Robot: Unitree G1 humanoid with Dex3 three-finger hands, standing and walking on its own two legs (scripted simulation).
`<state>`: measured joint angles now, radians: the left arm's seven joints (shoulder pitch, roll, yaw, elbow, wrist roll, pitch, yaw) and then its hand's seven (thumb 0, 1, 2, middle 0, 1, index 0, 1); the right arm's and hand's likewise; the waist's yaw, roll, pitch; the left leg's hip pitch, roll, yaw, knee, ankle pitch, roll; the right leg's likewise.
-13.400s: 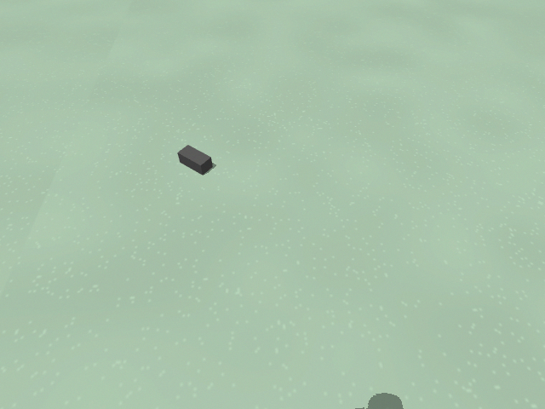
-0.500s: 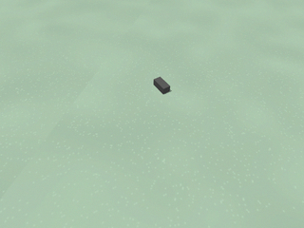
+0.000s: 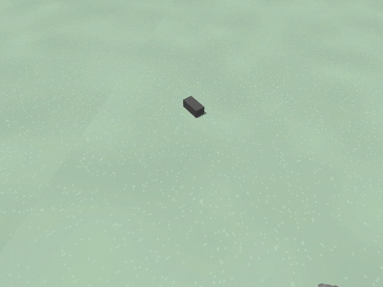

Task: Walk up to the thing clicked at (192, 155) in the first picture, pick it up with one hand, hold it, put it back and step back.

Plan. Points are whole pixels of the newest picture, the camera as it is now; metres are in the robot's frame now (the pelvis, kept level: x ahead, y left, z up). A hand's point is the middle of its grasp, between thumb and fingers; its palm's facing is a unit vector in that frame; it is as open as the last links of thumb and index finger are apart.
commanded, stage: walk up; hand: left
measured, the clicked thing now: (193, 106) +1.46 +0.01 -0.74
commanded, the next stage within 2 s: none
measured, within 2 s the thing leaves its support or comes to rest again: neither
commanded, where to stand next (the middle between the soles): +1.04 +0.16 m, yaw -51 degrees
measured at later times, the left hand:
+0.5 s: hand (95, 248) +0.24 +0.25 -0.13, palm faces -0.25 -0.86 -0.45, open 7.4 cm
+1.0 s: hand (139, 122) +0.67 +0.21 -0.13, palm faces -0.50 -0.70 -0.51, open 7.4 cm
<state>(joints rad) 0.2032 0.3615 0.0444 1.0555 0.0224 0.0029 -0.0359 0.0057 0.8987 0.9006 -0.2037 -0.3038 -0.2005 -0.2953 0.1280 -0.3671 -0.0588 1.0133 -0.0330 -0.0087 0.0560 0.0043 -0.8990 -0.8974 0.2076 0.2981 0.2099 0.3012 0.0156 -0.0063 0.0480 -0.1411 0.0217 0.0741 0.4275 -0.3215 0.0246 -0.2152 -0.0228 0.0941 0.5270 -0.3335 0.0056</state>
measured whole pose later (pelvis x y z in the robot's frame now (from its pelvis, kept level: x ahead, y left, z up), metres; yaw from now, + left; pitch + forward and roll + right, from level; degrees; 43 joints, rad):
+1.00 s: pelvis +0.41 +0.02 -0.03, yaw -30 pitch -1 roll +0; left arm 0.23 0.44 0.06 0.85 0.00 -0.11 0.02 0.00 0.90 0.90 -0.20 -0.30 -0.20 -0.30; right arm 0.36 -0.43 -0.09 0.76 -0.05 0.03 0.09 0.01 -0.90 -0.90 0.21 0.30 0.21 0.30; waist -0.10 0.06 0.08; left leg -0.21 0.06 0.21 0.71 -0.46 0.04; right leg -0.40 -0.01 -0.11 0.61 -0.21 -0.05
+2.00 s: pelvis +0.80 +0.19 -0.04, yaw -45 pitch -3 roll -1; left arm 0.30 0.43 0.05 0.84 0.04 -0.10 0.10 0.00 0.89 0.90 -0.21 -0.30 -0.21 -0.30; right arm 0.26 -0.46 -0.11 0.72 -0.06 0.10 0.09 0.01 -0.90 -0.90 0.21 0.30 0.21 0.30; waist -0.01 0.13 0.11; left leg -0.54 0.14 -0.10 1.17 -0.43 -0.01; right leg -0.42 -0.07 -0.02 0.77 -0.31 0.00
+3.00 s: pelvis +0.98 +0.27 -0.01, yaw -53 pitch -3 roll +0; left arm 0.05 0.38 0.01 1.09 0.01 0.00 -0.01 0.01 0.90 0.90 -0.20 -0.30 -0.20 -0.30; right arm 0.09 -0.38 -0.01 1.04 -0.01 -0.03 0.00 0.00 -0.90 -0.90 0.21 0.30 0.21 0.30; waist 0.00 -0.01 0.10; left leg -0.17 0.04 0.11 0.51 -0.30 0.00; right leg -0.24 -0.01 0.02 0.52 -0.23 0.01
